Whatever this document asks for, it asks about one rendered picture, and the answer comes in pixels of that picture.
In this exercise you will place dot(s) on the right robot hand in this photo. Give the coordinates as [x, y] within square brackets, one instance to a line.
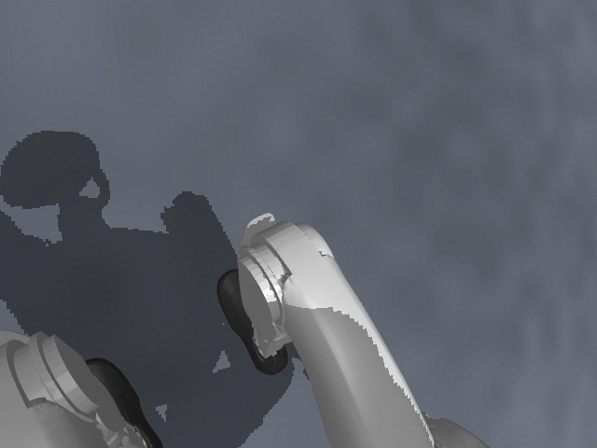
[447, 434]

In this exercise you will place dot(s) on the left robot foot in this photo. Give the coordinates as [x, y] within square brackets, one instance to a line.
[125, 398]

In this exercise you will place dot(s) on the right robot foot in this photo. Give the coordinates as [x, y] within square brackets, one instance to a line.
[229, 296]

